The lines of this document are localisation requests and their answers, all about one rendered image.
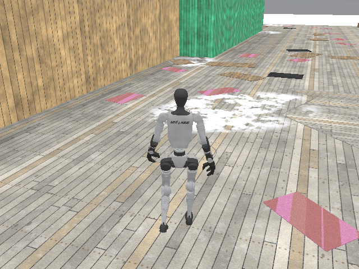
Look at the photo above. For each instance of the robot left hand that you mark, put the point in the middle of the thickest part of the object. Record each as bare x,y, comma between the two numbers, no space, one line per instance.
155,154

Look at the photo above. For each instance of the robot right upper arm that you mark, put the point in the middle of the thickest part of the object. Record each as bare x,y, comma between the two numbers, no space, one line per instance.
197,118

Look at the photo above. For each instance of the robot left thigh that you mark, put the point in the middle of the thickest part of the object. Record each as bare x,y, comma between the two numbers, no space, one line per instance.
166,166

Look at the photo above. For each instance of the humanoid robot head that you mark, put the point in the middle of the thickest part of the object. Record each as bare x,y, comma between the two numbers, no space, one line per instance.
180,96

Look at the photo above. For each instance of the right robot forearm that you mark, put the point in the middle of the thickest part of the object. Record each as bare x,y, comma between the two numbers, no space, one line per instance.
207,152

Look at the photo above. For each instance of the robot right hand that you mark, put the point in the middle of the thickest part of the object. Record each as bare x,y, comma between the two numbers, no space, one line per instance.
211,168

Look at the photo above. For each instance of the robot left upper arm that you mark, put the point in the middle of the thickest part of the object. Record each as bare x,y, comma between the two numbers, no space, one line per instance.
159,126

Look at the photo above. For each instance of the left robot forearm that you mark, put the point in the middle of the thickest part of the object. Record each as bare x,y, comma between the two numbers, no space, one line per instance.
152,146

